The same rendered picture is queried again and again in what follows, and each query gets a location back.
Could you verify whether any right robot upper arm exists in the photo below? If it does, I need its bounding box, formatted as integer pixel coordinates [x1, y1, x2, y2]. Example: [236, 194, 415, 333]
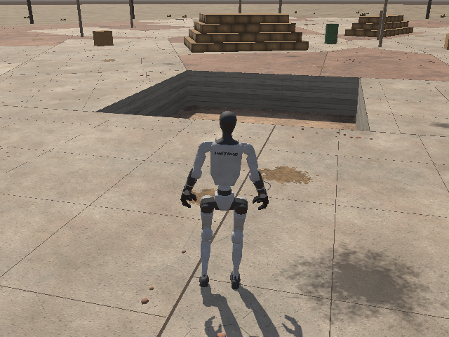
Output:
[241, 143, 260, 182]

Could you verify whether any right robot foot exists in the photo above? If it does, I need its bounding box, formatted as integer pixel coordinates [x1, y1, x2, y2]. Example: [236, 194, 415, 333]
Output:
[230, 271, 240, 289]

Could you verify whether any left robot hand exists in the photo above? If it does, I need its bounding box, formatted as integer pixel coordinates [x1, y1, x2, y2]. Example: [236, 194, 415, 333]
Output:
[180, 193, 197, 208]

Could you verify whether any robot foot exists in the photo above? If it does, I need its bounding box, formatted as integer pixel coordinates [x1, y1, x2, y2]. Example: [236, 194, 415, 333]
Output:
[199, 275, 209, 287]
[230, 271, 240, 289]

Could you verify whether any left robot forearm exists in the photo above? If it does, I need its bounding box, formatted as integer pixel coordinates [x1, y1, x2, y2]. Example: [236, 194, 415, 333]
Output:
[182, 168, 197, 195]

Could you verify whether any left robot foot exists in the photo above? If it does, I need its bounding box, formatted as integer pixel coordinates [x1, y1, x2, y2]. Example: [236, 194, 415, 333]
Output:
[199, 275, 209, 287]

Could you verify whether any left robot upper arm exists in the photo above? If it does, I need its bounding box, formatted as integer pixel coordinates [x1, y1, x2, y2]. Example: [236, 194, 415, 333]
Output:
[191, 141, 212, 179]

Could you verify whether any right robot hand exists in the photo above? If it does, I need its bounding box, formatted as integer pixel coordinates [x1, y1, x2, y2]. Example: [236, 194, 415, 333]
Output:
[253, 196, 269, 210]

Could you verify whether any right robot forearm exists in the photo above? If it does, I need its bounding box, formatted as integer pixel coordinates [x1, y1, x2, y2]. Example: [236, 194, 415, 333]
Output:
[253, 171, 267, 198]

